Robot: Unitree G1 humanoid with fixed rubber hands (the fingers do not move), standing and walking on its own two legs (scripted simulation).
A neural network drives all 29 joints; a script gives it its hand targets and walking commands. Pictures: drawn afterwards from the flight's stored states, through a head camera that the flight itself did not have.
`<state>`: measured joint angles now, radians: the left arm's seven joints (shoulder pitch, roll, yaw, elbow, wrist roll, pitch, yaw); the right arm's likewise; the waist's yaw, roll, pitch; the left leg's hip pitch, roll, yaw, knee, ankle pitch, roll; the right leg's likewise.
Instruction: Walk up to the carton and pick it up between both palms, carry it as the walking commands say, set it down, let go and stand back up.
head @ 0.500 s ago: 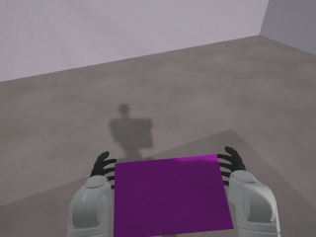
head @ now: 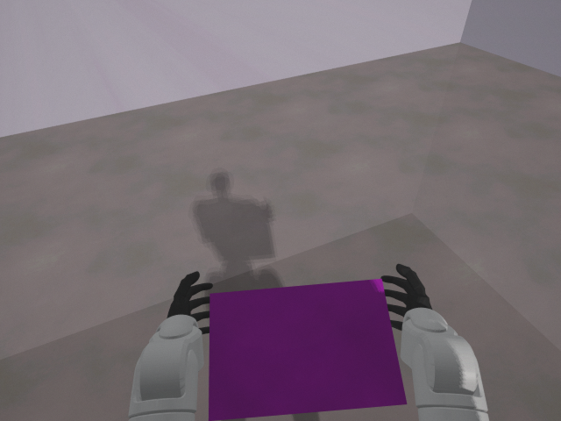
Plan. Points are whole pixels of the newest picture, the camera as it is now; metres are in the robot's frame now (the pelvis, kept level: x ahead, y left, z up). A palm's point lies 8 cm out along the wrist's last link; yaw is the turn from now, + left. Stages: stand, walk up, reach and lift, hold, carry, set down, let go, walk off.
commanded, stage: carry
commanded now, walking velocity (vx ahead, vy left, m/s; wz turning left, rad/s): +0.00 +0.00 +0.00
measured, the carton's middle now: (300, 348) +0.28 +0.00 -0.05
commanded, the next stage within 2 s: none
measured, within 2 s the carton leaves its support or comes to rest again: neither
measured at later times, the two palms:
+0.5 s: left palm (165, 322) +0.27 +0.18 +0.06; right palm (397, 313) +0.27 -0.14 +0.06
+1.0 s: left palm (161, 321) +0.26 +0.18 +0.07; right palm (400, 319) +0.26 -0.13 +0.07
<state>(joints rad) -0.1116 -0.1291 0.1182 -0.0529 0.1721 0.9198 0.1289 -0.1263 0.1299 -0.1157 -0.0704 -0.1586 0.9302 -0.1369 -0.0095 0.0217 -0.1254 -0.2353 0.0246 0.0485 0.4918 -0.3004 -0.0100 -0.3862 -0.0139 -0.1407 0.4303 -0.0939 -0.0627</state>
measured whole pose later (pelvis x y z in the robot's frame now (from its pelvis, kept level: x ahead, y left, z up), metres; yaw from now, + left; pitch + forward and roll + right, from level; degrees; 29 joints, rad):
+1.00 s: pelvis +0.01 +0.03 -0.01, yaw -1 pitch +2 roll +1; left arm -0.05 -0.13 0.07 -0.26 0.12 0.97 0.19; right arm -0.04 0.13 -0.06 -0.26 -0.12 0.95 -0.18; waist 0.00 0.00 -0.10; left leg -0.24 -0.01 0.10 0.55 -0.35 0.03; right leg -0.43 -0.05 -0.09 0.54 -0.14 -0.02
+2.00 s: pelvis -0.01 +0.02 -0.01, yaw -6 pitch +3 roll +1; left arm -0.11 -0.13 0.08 -0.33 0.17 1.15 0.14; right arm -0.13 0.13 -0.06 -0.34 -0.16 1.17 -0.16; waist -0.02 0.00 -0.10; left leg -0.26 0.05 0.14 0.56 -0.34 0.00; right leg -0.43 -0.05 -0.08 0.53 -0.14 -0.01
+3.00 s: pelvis -0.02 +0.04 -0.01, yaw -6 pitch +1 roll +0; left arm -0.12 -0.13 0.13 0.05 0.17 0.82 0.13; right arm -0.11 0.13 -0.13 0.01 -0.15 0.83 -0.13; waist -0.01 0.03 -0.11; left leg -0.23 0.02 0.14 0.56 -0.35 0.03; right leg -0.39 -0.07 -0.07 0.52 -0.14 0.01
